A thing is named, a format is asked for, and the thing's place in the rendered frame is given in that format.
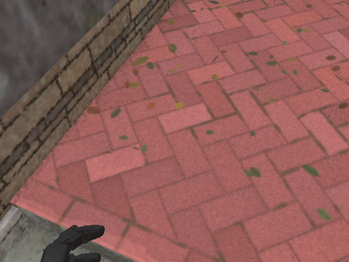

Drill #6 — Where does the robot left hand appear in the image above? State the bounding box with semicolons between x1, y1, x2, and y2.
40;225;105;262

